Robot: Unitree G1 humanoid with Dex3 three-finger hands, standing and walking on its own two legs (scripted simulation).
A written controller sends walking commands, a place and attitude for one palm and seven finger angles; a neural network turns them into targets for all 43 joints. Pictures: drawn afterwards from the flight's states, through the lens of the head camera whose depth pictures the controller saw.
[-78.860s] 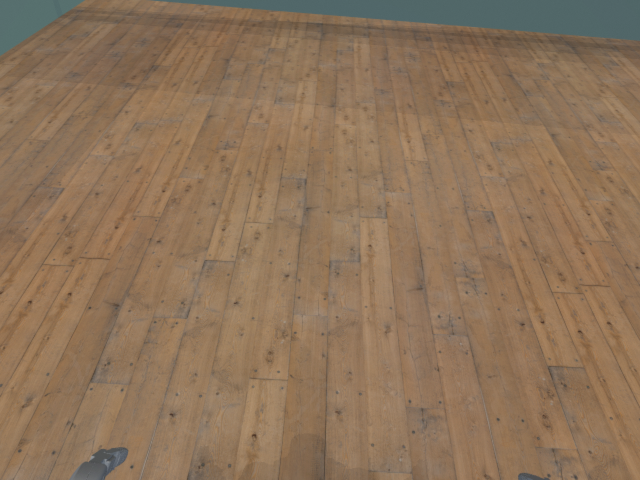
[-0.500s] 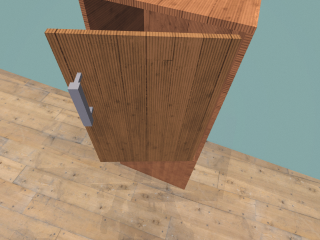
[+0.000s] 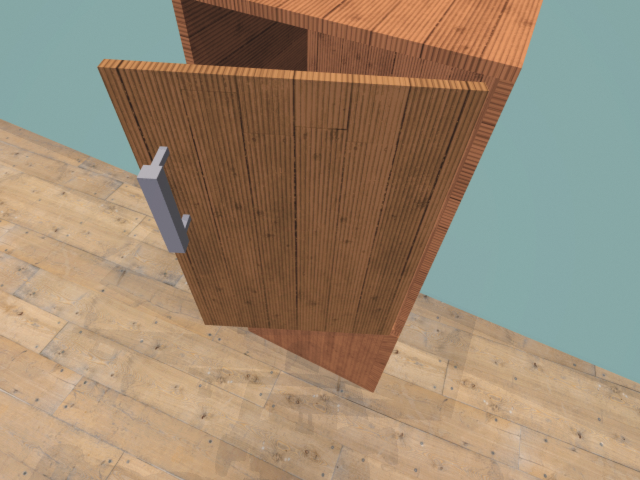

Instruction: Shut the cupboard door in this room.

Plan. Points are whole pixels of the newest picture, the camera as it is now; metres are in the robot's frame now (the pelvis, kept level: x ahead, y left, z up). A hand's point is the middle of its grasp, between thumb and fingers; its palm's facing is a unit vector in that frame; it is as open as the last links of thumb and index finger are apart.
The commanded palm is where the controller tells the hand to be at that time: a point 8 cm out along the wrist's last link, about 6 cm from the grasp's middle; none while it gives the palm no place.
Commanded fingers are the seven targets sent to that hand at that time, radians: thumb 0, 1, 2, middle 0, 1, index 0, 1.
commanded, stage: come to a stop and stand still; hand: left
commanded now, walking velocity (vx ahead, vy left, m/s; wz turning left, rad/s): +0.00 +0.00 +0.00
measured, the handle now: (170, 201) +0.42 +0.24 +0.09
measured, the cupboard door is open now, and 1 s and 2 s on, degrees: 24 24 24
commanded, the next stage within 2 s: look again from close up in 0.84 s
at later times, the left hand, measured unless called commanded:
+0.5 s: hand out of the picture +0.06 +0.20 -0.17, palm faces -0.01 -0.98 -0.21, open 7.3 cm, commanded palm none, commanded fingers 0.00 0.90 0.90 -0.20 -0.30 -0.20 -0.30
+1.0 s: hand out of the picture +0.02 +0.20 -0.17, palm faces -0.01 -0.98 -0.18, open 7.3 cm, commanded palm none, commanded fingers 0.00 0.90 0.90 -0.20 -0.30 -0.20 -0.30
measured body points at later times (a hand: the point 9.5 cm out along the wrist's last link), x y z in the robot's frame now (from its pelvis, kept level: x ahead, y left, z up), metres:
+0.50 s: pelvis +0.01 +0.02 +0.00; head +0.02 +0.03 +0.45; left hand +0.06 +0.26 -0.15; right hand +0.05 -0.21 -0.14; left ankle +0.03 +0.08 -0.73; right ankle +0.03 -0.11 -0.73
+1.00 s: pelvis +0.02 +0.04 +0.01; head +0.03 +0.05 +0.46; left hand +0.02 +0.26 -0.15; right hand +0.02 -0.19 -0.15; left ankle +0.03 +0.08 -0.73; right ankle +0.03 -0.11 -0.73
